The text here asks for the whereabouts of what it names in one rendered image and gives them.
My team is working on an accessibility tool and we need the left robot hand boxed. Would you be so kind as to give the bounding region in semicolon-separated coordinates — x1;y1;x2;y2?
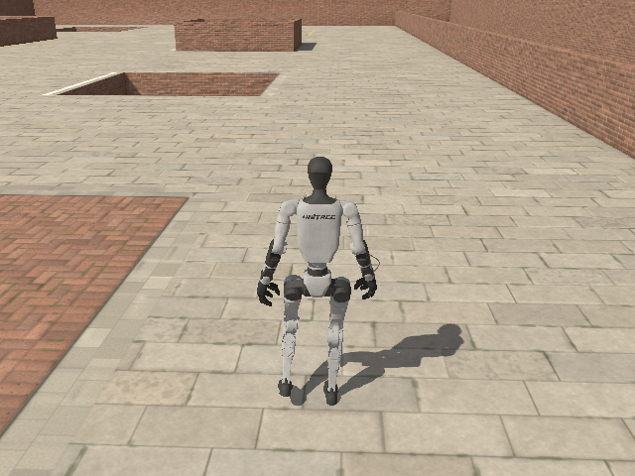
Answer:
257;281;280;306

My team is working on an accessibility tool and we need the right robot foot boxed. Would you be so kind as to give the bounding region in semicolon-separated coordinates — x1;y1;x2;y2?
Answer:
323;380;338;406

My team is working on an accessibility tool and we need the robot left upper arm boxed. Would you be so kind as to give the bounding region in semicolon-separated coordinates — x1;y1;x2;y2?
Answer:
271;199;299;255

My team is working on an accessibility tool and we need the robot right shin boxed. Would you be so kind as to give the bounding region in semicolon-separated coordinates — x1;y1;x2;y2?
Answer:
327;329;343;392

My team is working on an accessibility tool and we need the robot left forearm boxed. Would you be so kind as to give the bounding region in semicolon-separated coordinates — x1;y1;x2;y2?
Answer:
259;239;281;285

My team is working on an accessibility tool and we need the robot right upper arm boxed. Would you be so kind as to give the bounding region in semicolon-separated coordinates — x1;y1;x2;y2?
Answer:
340;200;366;255

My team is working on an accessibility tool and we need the robot right forearm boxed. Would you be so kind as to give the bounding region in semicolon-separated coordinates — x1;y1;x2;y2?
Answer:
355;240;375;282

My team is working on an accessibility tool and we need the right robot hand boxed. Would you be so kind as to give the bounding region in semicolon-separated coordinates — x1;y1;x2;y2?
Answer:
354;277;377;299

